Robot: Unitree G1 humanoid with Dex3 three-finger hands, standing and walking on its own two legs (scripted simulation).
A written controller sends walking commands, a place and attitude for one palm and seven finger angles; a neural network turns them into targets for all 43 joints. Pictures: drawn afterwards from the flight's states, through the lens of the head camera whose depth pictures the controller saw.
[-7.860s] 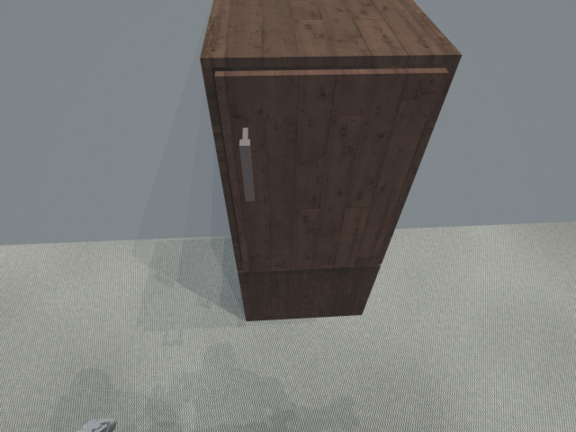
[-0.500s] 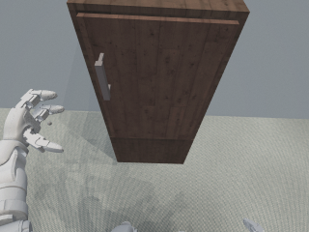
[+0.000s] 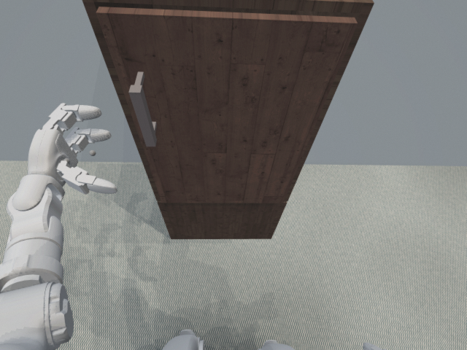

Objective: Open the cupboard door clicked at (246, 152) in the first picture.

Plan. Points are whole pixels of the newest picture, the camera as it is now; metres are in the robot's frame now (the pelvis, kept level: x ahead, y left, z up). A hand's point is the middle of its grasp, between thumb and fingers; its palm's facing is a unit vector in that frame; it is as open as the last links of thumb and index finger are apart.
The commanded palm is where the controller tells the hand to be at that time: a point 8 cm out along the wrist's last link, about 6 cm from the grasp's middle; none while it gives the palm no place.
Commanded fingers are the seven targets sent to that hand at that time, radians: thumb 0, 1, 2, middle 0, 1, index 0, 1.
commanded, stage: move the hooked fingers beside the handle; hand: left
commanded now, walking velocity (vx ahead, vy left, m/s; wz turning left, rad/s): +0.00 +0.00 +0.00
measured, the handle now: (146, 111) +0.53 +0.17 +0.07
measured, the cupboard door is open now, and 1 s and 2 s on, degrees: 0 0 0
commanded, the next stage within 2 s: slide the fingers in behind the handle in 1.28 s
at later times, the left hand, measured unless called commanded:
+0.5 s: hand (108, 129) +0.48 +0.22 +0.08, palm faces +0.00 -1.00 +0.00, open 14.0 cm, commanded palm +0.46 +0.28 +0.07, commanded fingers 0.00 -0.50 0.30 -0.30 -1.20 -0.30 -1.20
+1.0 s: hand (109, 131) +0.48 +0.22 +0.07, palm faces -0.01 -1.00 +0.00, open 14.0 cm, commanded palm +0.46 +0.27 +0.07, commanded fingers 0.00 -0.50 0.30 -0.30 -1.20 -0.30 -1.20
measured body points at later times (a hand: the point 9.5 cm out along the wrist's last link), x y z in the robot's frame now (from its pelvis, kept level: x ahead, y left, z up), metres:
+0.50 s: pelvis +0.00 -0.01 -0.01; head +0.10 +0.01 +0.43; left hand +0.47 +0.28 +0.08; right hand +0.01 -0.28 -0.12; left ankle +0.03 +0.08 -0.69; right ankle -0.02 -0.11 -0.69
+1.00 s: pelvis +0.01 +0.00 -0.01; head +0.11 +0.03 +0.43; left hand +0.47 +0.28 +0.08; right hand +0.02 -0.27 -0.12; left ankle +0.03 +0.08 -0.69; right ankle -0.02 -0.11 -0.69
